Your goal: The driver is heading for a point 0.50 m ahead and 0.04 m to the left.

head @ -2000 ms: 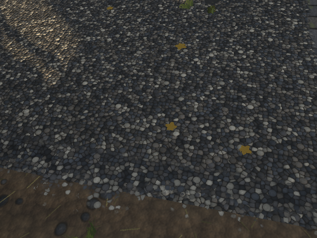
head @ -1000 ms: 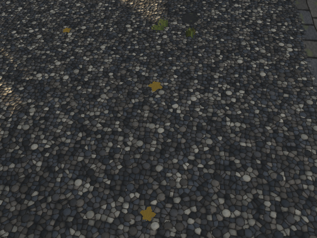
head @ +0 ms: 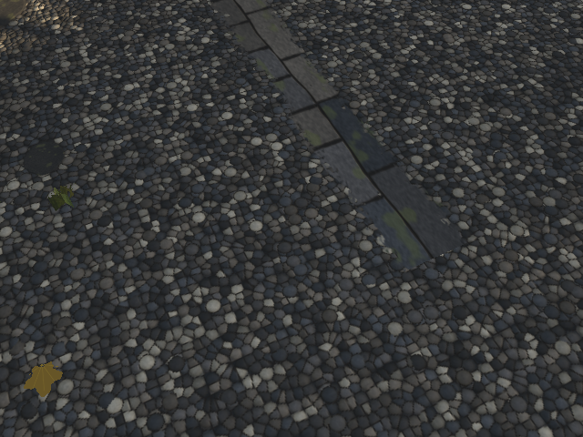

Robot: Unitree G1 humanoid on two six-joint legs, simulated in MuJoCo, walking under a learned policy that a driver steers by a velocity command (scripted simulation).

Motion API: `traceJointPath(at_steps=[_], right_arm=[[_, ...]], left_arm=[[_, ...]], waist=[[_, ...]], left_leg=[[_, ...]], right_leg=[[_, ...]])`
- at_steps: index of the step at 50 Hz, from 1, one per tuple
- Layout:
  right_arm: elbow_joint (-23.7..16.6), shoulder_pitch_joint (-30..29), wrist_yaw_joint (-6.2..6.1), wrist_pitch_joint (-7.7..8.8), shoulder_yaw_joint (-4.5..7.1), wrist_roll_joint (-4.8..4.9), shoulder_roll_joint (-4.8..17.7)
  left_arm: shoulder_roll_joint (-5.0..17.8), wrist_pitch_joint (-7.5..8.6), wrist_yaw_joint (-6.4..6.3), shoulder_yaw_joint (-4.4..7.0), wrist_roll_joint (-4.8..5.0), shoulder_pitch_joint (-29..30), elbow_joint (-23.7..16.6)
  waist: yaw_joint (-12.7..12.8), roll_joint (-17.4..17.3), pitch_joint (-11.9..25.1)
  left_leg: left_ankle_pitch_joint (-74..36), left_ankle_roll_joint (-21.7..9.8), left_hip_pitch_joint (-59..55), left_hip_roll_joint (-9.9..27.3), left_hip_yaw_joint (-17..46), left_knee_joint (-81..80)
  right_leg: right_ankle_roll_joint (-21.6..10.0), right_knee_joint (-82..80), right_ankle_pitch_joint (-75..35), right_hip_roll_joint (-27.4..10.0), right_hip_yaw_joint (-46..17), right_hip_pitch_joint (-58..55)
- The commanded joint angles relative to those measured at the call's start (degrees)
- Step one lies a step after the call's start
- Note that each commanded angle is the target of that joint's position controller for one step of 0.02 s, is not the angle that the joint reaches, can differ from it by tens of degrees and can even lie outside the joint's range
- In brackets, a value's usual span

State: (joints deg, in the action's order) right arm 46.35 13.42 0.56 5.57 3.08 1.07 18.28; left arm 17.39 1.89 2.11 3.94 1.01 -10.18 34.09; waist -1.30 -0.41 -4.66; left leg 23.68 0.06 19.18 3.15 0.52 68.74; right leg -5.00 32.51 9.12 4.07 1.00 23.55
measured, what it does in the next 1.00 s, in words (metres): walks ahead: left foot, then right foot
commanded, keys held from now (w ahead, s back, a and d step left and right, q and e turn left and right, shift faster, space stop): w+e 0.24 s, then w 0.20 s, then no key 0.56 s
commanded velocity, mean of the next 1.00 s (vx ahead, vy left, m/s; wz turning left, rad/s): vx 0.33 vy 0.00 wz -0.28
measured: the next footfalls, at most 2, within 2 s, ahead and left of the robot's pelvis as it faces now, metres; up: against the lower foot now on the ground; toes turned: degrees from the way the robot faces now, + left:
left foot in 0.38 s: +0.41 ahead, +0.12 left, +0.00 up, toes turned -13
right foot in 0.80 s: +0.49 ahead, -0.13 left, +0.00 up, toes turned -12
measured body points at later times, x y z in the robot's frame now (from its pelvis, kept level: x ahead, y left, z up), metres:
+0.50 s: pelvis +0.28 +0.05 +0.01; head +0.30 +0.05 +0.46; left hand +0.42 +0.30 -0.11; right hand +0.37 -0.25 -0.09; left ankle +0.36 +0.13 -0.73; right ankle +0.15 -0.06 -0.64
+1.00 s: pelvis +0.42 -0.01 +0.01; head +0.43 -0.02 +0.46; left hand +0.66 +0.18 -0.08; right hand +0.44 -0.28 -0.13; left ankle +0.37 +0.13 -0.73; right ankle +0.45 -0.12 -0.73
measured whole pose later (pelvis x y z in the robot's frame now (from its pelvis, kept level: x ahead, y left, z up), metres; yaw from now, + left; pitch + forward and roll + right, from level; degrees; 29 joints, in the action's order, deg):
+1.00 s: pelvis +0.42 -0.01 +0.01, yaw -13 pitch +1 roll +0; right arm 51.5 12.1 -0.4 -0.1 0.5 -0.7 15.2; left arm 12.6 0.3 0.3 1.9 -0.6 -5.4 40.8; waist -1.9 -1.2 -0.5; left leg 22.6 0.7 6.8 0.6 0.0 28.7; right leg -1.1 30.8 11.0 1.6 -0.7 20.5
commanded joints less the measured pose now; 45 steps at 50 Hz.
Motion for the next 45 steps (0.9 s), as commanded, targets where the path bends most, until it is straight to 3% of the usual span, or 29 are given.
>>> traceJointPath(at_steps=[1, 4, 7, 10, 12, 15, 17, 18, 19, 20, 21, 22, 23, 24, 25, 27, 30, 32, 36, 39, 40, 41, 42, 43, 44, 45], right_arm=[[-5.94, -1.70, -0.16, 1.70, 1.61, -1.13, 7.43], [-5.50, -1.40, -0.22, 0.19, 1.42, -1.94, 5.90], [-7.42, -8.24, -0.24, -0.14, 0.51, -2.13, 3.60], [-8.85, -14.15, 0.35, 0.27, -0.07, -1.49, 2.55], [-9.79, -16.43, 0.73, 0.67, 0.11, -0.90, 3.28], [-9.71, -15.59, 1.39, 1.32, 0.78, -0.81, 5.03], [-9.12, -12.47, 1.40, 1.69, 1.34, -0.89, 5.71], [-7.98, -8.34, 1.11, 1.87, 2.01, -1.21, 6.53], [-7.19, -1.80, 0.81, 2.17, 2.75, -1.95, 8.56], [-6.01, 5.72, 0.56, 1.96, 4.11, -2.83, 13.77], [-3.35, 9.89, 1.40, 1.30, 4.30, -1.10, 12.67], [-4.01, 7.54, 1.45, 1.16, 2.96, -0.10, 8.00], [-4.80, 3.67, 1.24, 0.71, 2.19, -0.82, 6.03], [-5.08, 0.46, 1.25, 0.40, 1.41, -1.48, 4.27], [-5.11, -1.48, 1.09, 0.50, 1.01, -2.00, 3.66], [-4.21, -2.00, 1.09, 0.80, 0.56, -2.02, 2.58], [-2.41, -2.28, 0.50, 0.45, 0.97, -1.44, 4.98], [-1.49, -2.01, 0.01, -0.46, 1.22, -1.07, 6.25], [0.74, 0.44, -0.34, -1.84, 1.07, -0.64, 6.70], [1.50, -1.04, -0.46, -2.60, 0.76, 0.23, 6.34], [2.17, 0.59, -0.41, -2.50, 0.30, 0.00, 5.05], [1.84, 2.88, -0.25, -1.86, -0.41, -1.67, 3.32], [3.05, 9.03, -0.04, -1.59, -1.40, -2.22, 0.38], [3.32, 6.67, -0.24, -2.26, -1.66, -2.07, 0.66], [2.64, 4.60, -0.35, -3.09, -1.47, -1.87, 1.73], [2.84, 3.43, -0.66, -4.08, -1.45, -1.81, 1.86]], left_arm=[[7.52, 1.52, -0.62, 2.08, -1.04, -3.81, -3.23], [7.79, 1.95, -1.44, 2.15, -0.68, -3.39, -2.43], [9.04, 1.72, -2.51, 2.53, -0.30, -5.94, -0.83], [9.53, 1.29, -3.01, 2.73, 0.05, -8.23, 0.65], [9.69, 1.12, -3.03, 2.88, 0.36, -10.03, 1.83], [8.06, 0.90, -3.18, 2.46, 0.32, -11.36, 3.38], [7.78, 0.49, -3.12, 2.43, 0.05, -11.15, 4.04], [6.62, 0.36, -3.01, 2.01, -0.07, -11.03, 4.09], [4.02, 0.40, -2.80, 0.97, -0.53, -11.16, 3.69], [1.09, 0.85, -2.90, -0.10, 0.08, -17.44, 3.10], [2.39, 1.37, -3.12, -0.26, 1.03, -19.89, 3.28], [7.29, 1.45, -3.15, 0.87, 1.48, -14.52, 3.44], [7.94, 1.33, -3.29, 1.05, 0.93, -8.73, 2.47], [7.21, 1.28, -3.35, 1.00, -0.40, -5.09, 1.77], [6.45, 1.22, -3.27, 1.17, -0.86, -5.55, 1.57], [4.21, 0.78, -3.11, 0.85, -1.05, -8.04, 2.78], [0.96, 0.35, -3.33, -0.37, -1.39, -6.18, 2.41], [0.42, 0.20, -3.12, -0.76, -1.25, -4.07, 2.48], [1.86, 0.10, -2.56, -0.33, -1.07, 1.32, 1.59], [2.54, 0.35, -2.35, 0.18, -1.62, 0.88, 1.93], [3.90, 0.46, -2.64, 0.61, -2.01, -0.05, 2.28], [7.56, 0.37, -3.22, 1.32, -2.67, -1.34, 1.93], [6.48, -0.40, -3.55, 0.92, -2.70, -1.07, 2.25], [1.66, -1.10, -3.35, -0.20, -2.04, -0.42, 2.41], [0.61, -1.47, -2.92, -0.70, -1.71, 1.62, 2.62], [1.21, -1.70, -2.51, -0.59, -1.67, 4.28, 2.46]], waist=[[0.85, 3.28, 8.51], [-0.24, 2.21, 7.18], [1.97, 2.60, 4.76], [4.37, 4.12, 3.75], [5.19, 4.71, 3.44], [4.82, 6.21, 3.86], [3.10, 7.96, 3.97], [0.98, 7.85, 5.73], [-2.04, 5.40, 11.90], [-1.82, -7.42, 20.94], [-2.08, -17.72, 22.12], [-3.37, -9.63, 13.96], [-3.10, -5.19, 8.08], [-1.93, -2.11, 3.88], [0.29, -4.03, 3.79], [2.02, -5.43, 5.96], [2.23, -5.56, 8.10], [1.38, -5.76, 9.66], [-0.66, -5.29, 9.06], [1.24, -4.54, 8.12], [1.53, -2.81, 8.59], [0.30, 2.16, 12.48], [-2.24, 8.59, 17.43], [-0.48, 8.67, 17.86], [-0.82, 7.67, 15.10], [-1.47, 6.47, 12.67]], left_leg=[[-5.43, -0.15, 18.63, 3.98, 4.84, -2.35], [-8.28, 2.65, 15.29, 3.33, 3.44, -8.93], [-18.84, 4.30, 15.77, 1.61, 3.02, -21.31], [-27.73, 4.29, 11.11, -1.14, 2.81, -32.66], [-29.10, 3.83, 9.16, -2.07, 3.56, -35.93], [-26.22, 2.02, 7.95, -1.67, 4.46, -39.36], [-21.31, -0.03, 4.15, -2.06, 2.89, -40.86], [-20.30, -1.59, -1.84, -2.80, 1.57, -42.91], [-20.29, -4.67, -13.04, 2.21, 5.85, -41.88], [-14.97, -13.06, -33.47, 13.96, 25.60, -42.73], [2.03, -17.68, -38.58, 19.84, 45.47, -51.29], [9.88, -15.32, -32.91, 18.31, 42.25, -53.30], [1.74, -13.37, -25.52, 16.20, 33.35, -53.21], [-11.76, -12.23, -18.13, 13.16, 25.66, -53.84], [-25.28, -12.30, -14.48, 12.23, 21.44, -53.38], [-45.60, -12.06, -11.32, 9.47, 13.39, -52.71], [-57.01, -12.51, -10.45, 8.38, 6.93, -52.79], [-56.25, -11.72, -9.82, 7.22, 4.06, -53.08], [-48.62, -10.98, -12.10, 7.89, 4.48, -51.75], [-41.02, -9.01, -11.84, 7.54, 5.82, -47.31], [-37.41, -6.75, -10.61, 5.48, 5.50, -44.75], [-28.82, -3.85, -6.56, 2.28, 3.55, -40.05], [-12.17, -0.70, -0.29, -0.62, 1.31, -36.81], [-2.32, 0.79, -0.59, -0.68, 1.32, -36.54], [-1.91, 1.16, -0.68, -0.31, 1.51, -38.70], [-4.78, 1.16, -2.41, -0.39, 1.29, -41.69]], right_leg=[[-12.00, -17.70, -7.39, -15.63, -25.14, -20.37], [-12.40, -19.69, -12.99, -13.48, -20.46, -13.07], [-10.58, -19.98, -10.92, -10.88, -17.01, -10.38], [-8.11, -19.32, -4.62, -9.25, -16.35, -8.35], [-7.51, -18.00, -2.03, -10.20, -18.63, -9.12], [-6.55, -13.78, -1.03, -12.72, -21.87, -14.73], [-5.53, -10.58, -4.82, -13.31, -23.07, -16.62], [-4.37, -6.34, -9.68, -11.27, -22.15, -16.63], [-2.46, 4.84, -9.71, -8.25, -19.09, -13.75], [2.09, 24.44, 3.53, -0.96, -12.15, 2.71], [3.92, 36.86, 24.38, 1.18, -10.83, 16.00], [3.69, 41.37, 21.16, -1.76, -13.06, 21.06], [3.76, 41.28, 17.13, -3.63, -11.05, 20.71], [3.99, 37.98, 14.54, -5.07, -9.41, 18.50], [4.51, 35.06, 12.75, -6.71, -8.85, 15.39], [5.87, 29.75, 12.63, -7.33, -6.79, 9.17], [7.22, 18.05, 6.97, -7.09, -4.52, 5.54], [7.26, 10.78, -0.29, -6.48, -3.34, 1.09], [6.29, 2.43, -5.41, -5.34, -3.39, -1.81], [3.76, -6.92, -8.77, -4.36, -2.49, -7.59], [2.34, -11.04, -16.83, -5.71, -4.17, -12.60], [-0.34, -7.36, -37.46, -12.36, -9.97, -21.58], [-6.70, -3.89, -43.67, -18.38, -15.76, -30.00], [-8.46, -4.73, -37.51, -19.17, -17.67, -27.67], [-7.25, -5.85, -28.86, -17.29, -17.15, -23.94], [-4.97, -5.84, -22.53, -14.53, -15.12, -20.05]])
